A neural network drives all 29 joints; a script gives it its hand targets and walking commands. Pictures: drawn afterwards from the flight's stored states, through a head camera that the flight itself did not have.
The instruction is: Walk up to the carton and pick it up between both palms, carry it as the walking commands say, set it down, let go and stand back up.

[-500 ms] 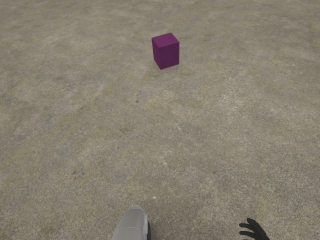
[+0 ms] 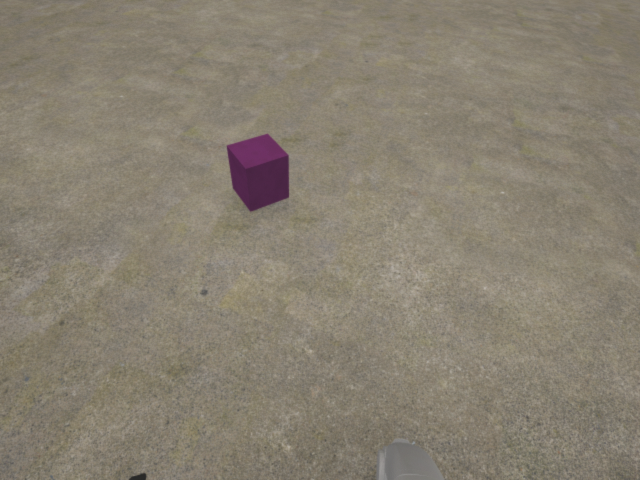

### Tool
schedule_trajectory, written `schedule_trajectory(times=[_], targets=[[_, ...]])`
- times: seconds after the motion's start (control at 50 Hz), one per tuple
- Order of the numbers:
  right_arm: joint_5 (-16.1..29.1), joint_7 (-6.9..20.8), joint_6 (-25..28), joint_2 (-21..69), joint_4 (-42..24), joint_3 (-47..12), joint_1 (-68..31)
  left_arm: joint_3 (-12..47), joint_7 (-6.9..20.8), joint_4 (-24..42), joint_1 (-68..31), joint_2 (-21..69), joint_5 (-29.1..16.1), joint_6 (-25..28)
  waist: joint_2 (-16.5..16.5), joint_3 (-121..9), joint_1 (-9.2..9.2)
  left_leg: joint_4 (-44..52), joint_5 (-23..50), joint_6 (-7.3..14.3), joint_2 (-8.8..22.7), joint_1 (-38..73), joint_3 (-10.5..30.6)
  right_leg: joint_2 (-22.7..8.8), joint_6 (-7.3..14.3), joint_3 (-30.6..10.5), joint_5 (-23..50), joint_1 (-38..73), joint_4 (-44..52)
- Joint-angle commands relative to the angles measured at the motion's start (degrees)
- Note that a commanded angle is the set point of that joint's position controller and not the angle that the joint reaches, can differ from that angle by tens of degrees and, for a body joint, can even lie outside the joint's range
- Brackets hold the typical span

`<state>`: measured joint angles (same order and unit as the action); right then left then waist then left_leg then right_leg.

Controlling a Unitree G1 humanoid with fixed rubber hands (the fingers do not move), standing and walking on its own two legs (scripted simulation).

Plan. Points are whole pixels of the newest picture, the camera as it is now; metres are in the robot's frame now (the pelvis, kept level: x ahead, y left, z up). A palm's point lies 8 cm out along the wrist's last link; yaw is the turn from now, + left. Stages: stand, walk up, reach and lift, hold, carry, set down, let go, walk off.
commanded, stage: walk up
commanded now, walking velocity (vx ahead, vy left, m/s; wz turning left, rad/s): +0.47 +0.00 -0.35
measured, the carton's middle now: (259, 172) +1.51 +0.28 -0.66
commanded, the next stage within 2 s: none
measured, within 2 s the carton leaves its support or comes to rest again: neither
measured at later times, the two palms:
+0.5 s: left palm (182, 446) +0.19 +0.20 -0.13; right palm (492, 358) +0.34 -0.29 -0.13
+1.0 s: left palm (181, 244) +0.58 +0.30 -0.13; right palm (433, 310) +0.43 -0.20 -0.12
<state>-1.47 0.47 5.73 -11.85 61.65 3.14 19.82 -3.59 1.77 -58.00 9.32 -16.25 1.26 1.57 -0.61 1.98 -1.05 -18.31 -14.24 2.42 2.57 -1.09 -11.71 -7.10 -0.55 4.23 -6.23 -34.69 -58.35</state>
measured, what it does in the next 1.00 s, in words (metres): walks ahead: right foot, then left foot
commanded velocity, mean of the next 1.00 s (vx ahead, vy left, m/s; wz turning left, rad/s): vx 0.47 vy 0.00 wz -0.24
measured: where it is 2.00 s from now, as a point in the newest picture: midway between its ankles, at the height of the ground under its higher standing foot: (324, 329)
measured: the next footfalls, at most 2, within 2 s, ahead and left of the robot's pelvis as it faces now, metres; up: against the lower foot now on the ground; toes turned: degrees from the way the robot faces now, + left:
right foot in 0.24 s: +0.26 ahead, -0.13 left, +0.00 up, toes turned -12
left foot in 0.76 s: +0.49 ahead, +0.13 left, +0.00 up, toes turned -2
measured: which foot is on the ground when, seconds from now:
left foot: down 0.00-0.26, up 0.28-0.74, down 0.76-1.00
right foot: up 0.00-0.22, down 0.24-0.76, up 0.78-1.00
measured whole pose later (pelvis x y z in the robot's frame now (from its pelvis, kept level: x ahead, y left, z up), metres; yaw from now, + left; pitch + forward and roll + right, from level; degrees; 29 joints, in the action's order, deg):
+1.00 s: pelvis +0.46 +0.05 +0.00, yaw -12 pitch -1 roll -3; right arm -1.5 -0.2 4.7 -11.5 59.3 2.8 17.9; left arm -3.5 1.5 -56.9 12.6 -16.0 1.4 0.7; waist -0.3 -0.9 0.1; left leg -20.5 -13.9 2.2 3.2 -5.9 -9.4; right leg -7.6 -0.3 3.0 -10.0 -31.8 -62.8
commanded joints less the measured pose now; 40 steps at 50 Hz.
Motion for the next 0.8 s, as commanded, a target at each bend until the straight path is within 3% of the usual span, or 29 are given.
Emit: schedule_trajectory(times=[0.0,0.06,0.08,0.12,0.16,0.18,0.2,0.22,0.24,0.26,0.28,0.3,0.32,0.34,0.4,0.44,0.46,0.48,0.5,0.54,0.62,0.64,0.66,0.68,0.7,0.72,0.74,0.76,0.78], targets=[[-0.4,0.5,1.5,-4.2,-3.3,-0.1,-4.3,1.3,1.7,3.9,-3.9,2.6,-0.2,-0.8,12.3,10.5,2.53,14.6,9.2,-0.1,9.9,-17.4,2.9,-0.1,-1.7,3.8,7.7,7.7,11.2],[-0.5,0.3,1.1,-6.2,-2.2,0.7,0.0,1.3,1.5,5.3,-8.3,1.3,-0.2,-0.1,7.9,8.5,0.37,9.6,21.3,1.6,11.7,-8.4,3.0,0.5,-0.4,3.7,3.5,5.3,16.6],[-0.3,0.1,0.7,-6.1,-2.3,0.7,0.7,1.1,1.6,4.8,-7.8,1.1,0.3,0.2,7.8,6.4,-0.01,6.2,23.8,1.5,11.9,-4.3,1.2,0.7,-0.2,3.9,1.7,5.1,16.9],[0.1,-0.6,0.8,-7.7,-0.2,1.1,2.6,0.8,0.5,4.0,-7.5,1.0,0.4,0.7,9.2,0.9,-0.27,-0.3,38.0,2.4,12.4,1.1,1.6,3.6,1.3,5.4,-1.9,7.2,19.3],[0.2,-1.0,0.0,-8.0,0.5,0.8,2.5,0.8,-0.5,2.7,-2.2,1.2,0.5,2.0,6.8,-1.8,1.26,-11.7,44.0,1.5,12.0,1.3,2.1,5.4,3.2,5.0,-2.8,12.7,26.1],[0.6,-1.0,-0.3,-9.3,0.6,0.9,3.0,0.0,-1.6,0.0,6.7,-1.2,0.6,2.7,0.5,-9.1,5.04,-23.4,43.9,0.6,11.0,-3.9,2.7,5.3,6.0,3.6,-0.7,26.8,32.3],[1.0,-1.1,-0.3,-8.2,-1.3,0.6,0.9,-1.7,-2.6,-4.2,18.5,-6.0,0.9,3.3,-8.6,-16.4,8.97,-42.8,27.8,-1.5,6.8,-15.7,2.0,-4.0,9.1,-9.5,9.6,41.1,32.2],[1.2,-0.9,0.1,-5.8,-2.9,0.5,1.7,-2.4,-2.8,-5.3,23.0,-11.0,0.2,3.6,-20.6,-17.9,8.97,-57.4,-10.1,-2.9,-2.5,-33.8,6.7,-17.0,14.9,-33.4,31.4,54.9,33.3],[1.1,-1.3,0.4,-4.7,-2.9,0.8,-1.8,-1.8,-2.9,-6.8,25.7,-7.9,-0.2,3.8,-11.7,-20.3,10.75,-63.7,-14.0,-3.6,-1.6,-42.5,13.8,-18.7,20.4,-35.5,35.4,60.4,31.1],[0.5,-1.3,0.8,-6.1,-3.1,0.5,-6.4,-1.4,-3.0,-5.1,19.3,-7.0,-0.5,3.8,-7.6,-16.0,9.37,-64.9,-13.3,-4.0,1.9,-45.0,15.3,-17.0,18.3,-27.5,33.0,55.4,31.8],[0.6,-1.1,0.3,-5.4,-3.8,0.6,-9.1,-0.4,-3.2,-4.6,15.7,-3.9,-0.6,4.0,-1.8,-10.6,7.28,-60.3,-8.7,-3.8,3.1,-43.5,15.5,-14.4,14.5,-23.0,29.2,47.6,34.1],[0.3,-0.7,-0.5,-4.2,-3.2,0.5,-8.4,0.4,-3.2,-3.6,11.0,-2.2,-1.1,3.6,-1.0,-5.1,4.31,-54.9,-6.8,-3.8,3.5,-39.5,14.6,-11.3,10.8,-17.2,22.9,37.4,38.0],[0.0,-0.2,-1.7,-2.6,-3.1,0.6,-7.2,1.4,-3.0,-3.2,7.0,0.2,-1.3,3.8,-0.8,0.9,1.42,-50.2,-5.0,-5.0,4.6,-34.5,13.8,-9.4,9.2,-14.7,14.9,26.1,42.9],[0.1,0.1,-3.0,-2.7,-4.2,0.8,-9.6,1.5,-2.6,-3.3,7.2,-0.1,-0.9,4.3,-1.2,2.7,1.46,-49.7,-2.4,-5.1,4.1,-33.1,12.8,-10.4,9.1,-15.4,7.8,21.3,47.1],[0.0,1.3,-4.5,-2.5,-5.2,1.2,-9.9,1.3,-2.2,-2.4,7.7,-0.3,-0.5,4.9,-7.0,4.1,1.48,-41.3,4.5,-6.5,3.3,-32.6,10.6,-8.3,7.9,-8.9,6.3,19.7,49.1],[-0.3,1.6,-4.6,-2.5,-6.1,0.7,-12.3,0.9,-2.0,-1.8,8.2,-1.3,-0.6,4.8,-6.8,4.8,1.02,-34.4,7.5,-7.5,2.8,-30.8,9.0,-7.3,7.3,-7.7,3.3,20.0,50.2],[0.0,1.7,-4.8,-2.8,-8.2,0.6,-16.3,1.2,-2.0,-2.5,11.0,-1.0,-0.4,4.7,-6.4,3.7,2.42,-30.8,8.9,-7.3,2.2,-30.6,8.3,-6.5,6.6,-7.7,2.2,21.2,50.7],[0.0,1.8,-5.0,-2.4,-8.6,0.2,-17.1,1.0,-2.2,-2.2,11.9,-1.5,-0.1,4.5,-9.7,4.6,2.99,-30.1,9.2,-7.6,2.7,-31.0,8.0,-7.9,7.1,-8.9,-2.7,20.9,52.5],[-0.1,2.1,-5.2,-2.9,-9.6,0.4,-19.6,1.1,-1.8,-1.4,11.7,-1.5,0.0,4.4,-6.0,4.3,3.11,-27.2,9.9,-7.5,2.9,-30.1,8.2,-8.1,6.9,-9.3,-8.8,20.8,52.9],[0.0,2.3,-5.2,-2.9,-10.5,0.0,-22.6,0.4,-1.9,-0.1,13.2,-2.6,-0.3,4.1,-7.9,5.7,4.02,-25.4,12.8,-7.4,3.4,-33.8,7.6,-9.3,7.2,-9.2,-10.5,22.8,53.8],[-0.2,2.2,-4.3,-3.8,-11.2,-0.4,-22.9,-0.1,-2.1,0.4,14.8,-4.1,-0.4,3.5,-7.4,2.0,4.74,-18.9,6.6,-7.5,2.0,-30.1,7.1,-8.8,7.2,-7.9,-10.2,28.2,50.3],[0.2,2.1,-4.1,-3.8,-11.1,-0.7,-22.9,-0.3,-2.2,0.4,14.9,-4.6,-0.5,3.2,-10.5,2.0,5.10,-15.7,4.9,-7.3,2.0,-28.8,7.9,-7.8,7.2,-7.8,-8.7,29.1,49.2],[0.1,2.0,-3.6,-3.6,-11.0,-0.9,-22.7,0.1,-2.1,-0.4,15.7,-4.5,-0.4,3.0,-6.7,0.2,4.86,-11.8,2.6,-6.7,1.4,-23.7,6.7,-7.2,7.3,-7.6,-4.8,28.6,46.0],[0.0,1.6,-3.3,-4.2,-10.8,-0.9,-20.8,-0.1,-2.3,-0.2,14.8,-4.9,-0.8,3.3,-6.4,-0.9,3.18,-7.3,4.4,-5.5,1.1,-16.7,5.8,-5.6,6.1,-6.2,0.0,26.7,41.2],[0.0,1.0,-2.4,-6.3,-7.4,0.3,-11.2,-0.3,-2.0,-0.2,14.7,-4.4,-1.1,3.2,-1.4,-7.4,0.74,-4.8,1.1,-4.1,0.1,-4.4,6.2,-2.6,5.8,-3.0,5.8,26.8,29.1],[-0.2,-0.3,-1.5,-10.9,-5.5,2.0,-2.5,0.0,-1.9,1.1,14.3,-3.6,-2.0,3.4,9.3,-14.9,-2.12,-0.1,5.3,-0.8,9.6,9.8,18.3,0.8,4.7,-2.3,1.9,15.7,13.2],[-0.8,-0.7,-0.9,-18.2,-4.4,3.6,4.2,1.1,-2.1,3.0,15.2,-0.4,-1.2,3.7,21.5,-18.0,-3.12,1.5,13.9,1.9,22.8,20.9,35.6,5.5,2.6,-2.4,-20.3,-1.3,-1.6],[-0.6,-0.9,-0.8,-19.2,-3.9,3.6,6.0,1.3,-2.5,2.9,15.2,-1.0,-0.8,3.6,17.7,-18.5,-1.29,0.6,21.8,3.6,26.6,21.0,37.0,2.3,3.1,-4.7,-22.5,-4.3,-7.7],[0.4,-0.9,-0.8,-14.9,-5.5,2.5,2.8,0.5,-2.8,2.4,15.5,-2.0,-1.1,3.5,11.5,-20.1,-1.37,-1.4,24.1,5.3,24.8,18.2,32.5,0.4,3.6,-6.0,-19.8,-3.3,-10.7]])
